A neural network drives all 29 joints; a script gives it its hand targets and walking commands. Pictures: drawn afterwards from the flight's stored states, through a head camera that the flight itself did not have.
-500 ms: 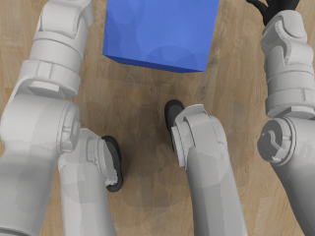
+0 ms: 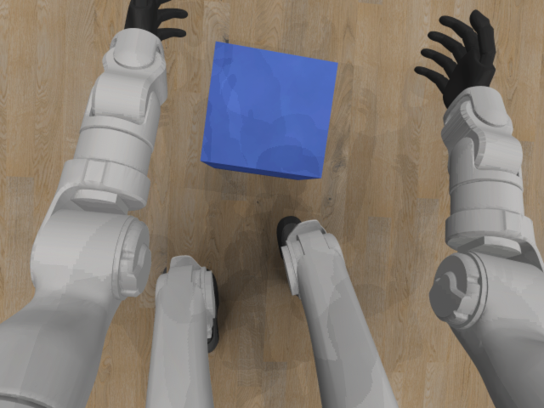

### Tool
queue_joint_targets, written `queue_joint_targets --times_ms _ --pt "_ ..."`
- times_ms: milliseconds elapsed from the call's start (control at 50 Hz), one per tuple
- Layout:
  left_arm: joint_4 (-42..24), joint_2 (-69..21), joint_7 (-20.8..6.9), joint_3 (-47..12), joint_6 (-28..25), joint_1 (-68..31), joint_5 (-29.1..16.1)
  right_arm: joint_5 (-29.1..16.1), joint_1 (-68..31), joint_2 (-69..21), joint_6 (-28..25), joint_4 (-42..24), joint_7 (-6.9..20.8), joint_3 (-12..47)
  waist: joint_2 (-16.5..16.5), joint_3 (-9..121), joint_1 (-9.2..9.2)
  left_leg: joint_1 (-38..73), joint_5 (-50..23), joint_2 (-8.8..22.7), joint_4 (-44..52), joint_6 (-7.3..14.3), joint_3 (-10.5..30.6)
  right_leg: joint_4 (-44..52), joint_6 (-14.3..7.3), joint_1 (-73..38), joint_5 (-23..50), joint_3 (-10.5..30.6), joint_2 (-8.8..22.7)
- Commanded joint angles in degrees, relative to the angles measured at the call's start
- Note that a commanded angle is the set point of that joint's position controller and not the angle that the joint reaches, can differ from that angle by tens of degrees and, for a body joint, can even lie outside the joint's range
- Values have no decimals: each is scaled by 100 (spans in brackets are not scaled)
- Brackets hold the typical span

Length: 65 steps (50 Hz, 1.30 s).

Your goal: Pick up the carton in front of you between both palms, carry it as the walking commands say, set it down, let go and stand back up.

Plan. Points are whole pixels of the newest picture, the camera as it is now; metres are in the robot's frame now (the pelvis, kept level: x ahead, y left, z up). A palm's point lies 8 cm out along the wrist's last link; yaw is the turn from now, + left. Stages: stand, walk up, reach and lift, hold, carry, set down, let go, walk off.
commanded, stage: set down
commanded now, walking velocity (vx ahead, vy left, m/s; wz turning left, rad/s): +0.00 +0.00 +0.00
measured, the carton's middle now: (265, 124) +0.49 -0.11 -0.40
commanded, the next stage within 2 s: let go in 0.30 s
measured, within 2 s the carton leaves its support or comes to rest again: neither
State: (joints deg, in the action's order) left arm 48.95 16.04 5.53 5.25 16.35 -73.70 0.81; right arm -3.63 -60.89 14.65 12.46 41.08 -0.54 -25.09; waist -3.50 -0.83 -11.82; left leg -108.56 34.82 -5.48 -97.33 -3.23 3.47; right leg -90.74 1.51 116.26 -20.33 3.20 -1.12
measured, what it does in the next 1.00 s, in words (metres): rises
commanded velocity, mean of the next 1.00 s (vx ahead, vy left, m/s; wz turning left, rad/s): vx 0.00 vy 0.00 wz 0.00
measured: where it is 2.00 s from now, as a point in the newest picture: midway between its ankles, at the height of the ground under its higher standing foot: (252, 296)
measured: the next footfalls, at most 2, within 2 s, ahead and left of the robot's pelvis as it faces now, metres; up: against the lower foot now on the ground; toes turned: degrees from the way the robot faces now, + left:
none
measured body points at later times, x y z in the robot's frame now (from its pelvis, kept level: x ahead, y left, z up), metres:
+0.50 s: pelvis +0.03 -0.01 +0.13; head +0.31 -0.05 +0.48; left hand +0.55 +0.06 +0.02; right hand +0.44 -0.32 +0.02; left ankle +0.06 +0.13 -0.49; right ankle +0.14 -0.13 -0.49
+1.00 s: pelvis +0.09 -0.02 +0.23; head +0.22 -0.03 +0.66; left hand +0.39 +0.15 +0.13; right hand +0.29 -0.28 +0.15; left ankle +0.06 +0.13 -0.49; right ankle +0.13 -0.13 -0.49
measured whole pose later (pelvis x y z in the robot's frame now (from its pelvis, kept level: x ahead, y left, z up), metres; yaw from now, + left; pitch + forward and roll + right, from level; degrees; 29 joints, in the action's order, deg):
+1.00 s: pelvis +0.09 -0.02 +0.23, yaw -3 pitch +16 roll +1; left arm 32.4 6.5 3.4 7.1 1.2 -6.6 5.3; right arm -1.5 3.6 12.0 1.5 23.7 5.3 -3.0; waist 0.8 0.1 -5.9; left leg -32.8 21.3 -0.5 -37.5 -2.5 5.6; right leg -36.6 -1.1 41.0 -12.1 2.2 -2.3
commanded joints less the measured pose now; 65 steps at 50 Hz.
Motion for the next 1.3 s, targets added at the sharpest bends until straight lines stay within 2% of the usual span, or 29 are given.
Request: queue_joint_targets --times_ms 0,140,260,340,420,500,600,720,860,960,1080,1180,1280 --pt "-860 315 -3 97 -70 -1552 75 6 -892 897 -71 -768 62 -94 -563 6675 -476 2115 -966 -334 1459 2 -824 838 247 -5500 2608 -1057 -229" --pt "-651 173 -92 311 -205 -998 214 151 -565 669 -178 -637 162 -115 -344 6205 -350 2342 -1222 -295 2314 14 -722 1592 247 -6059 2842 -974 -204" --pt "-487 111 -176 402 -330 -807 282 307 -401 552 -290 -519 207 -194 -320 5830 -324 2803 -1417 -234 3042 7 -610 2296 217 -6383 2877 -941 -161" --pt "-428 -31 -156 568 -422 -389 415 461 -125 471 -390 -486 294 -152 -293 5905 -195 3221 -1686 -202 3464 -25 -571 2679 178 -6770 2998 -918 -141" --pt "-788 -441 -11 695 -498 634 610 667 705 437 -463 -709 481 -6 -200 6252 -113 3818 -2128 -211 3916 -85 -547 3027 95 -7636 3401 -856 -148" --pt "-1643 -943 217 770 -584 1890 811 852 1729 479 -534 -1148 717 298 -41 6112 -34 4371 -2375 -206 4462 -122 -521 3445 -10 -8495 3565 -730 -148" --pt "-2565 -1073 379 675 -783 2893 805 819 2705 572 -675 -1520 887 824 180 5072 90 4705 -1781 -144 5132 -69 -539 4039 -68 -9168 2903 -529 -77" --pt "-2426 -983 190 494 -1077 4360 614 547 4107 407 -839 -1621 918 1436 502 3881 323 4958 -1254 -58 5620 44 -553 4681 -47 -10066 2253 -252 -17" --pt "-2082 -701 -97 385 -1467 5859 510 264 5667 233 -1106 -2002 697 1896 786 2972 551 5738 -1419 24 6177 194 -445 5284 38 -11050 2600 66 42" --pt "-2182 -506 -247 224 -1678 6731 423 169 6590 195 -1237 -2372 527 2151 707 2289 688 6818 -1740 119 6722 282 -338 5666 65 -11423 2862 28 23" --pt "-2425 -336 -433 83 -1735 7469 320 145 7044 251 -1246 -2384 461 2270 266 1356 916 8195 -2241 262 7338 273 -255 6198 24 -11443 2574 -144 -57" --pt "-2575 -247 -599 -64 -1645 7998 166 203 7272 333 -1161 -2198 449 2182 -56 811 1084 8853 -2917 377 7680 183 -193 6470 -41 -11662 2514 -274 -194" --pt "-2774 -141 -758 -218 -1477 8299 -22 322 7420 400 -1000 -2116 428 2081 9 371 1102 9099 -3414 480 7876 141 -116 6597 -74 -11937 2574 -351 -317"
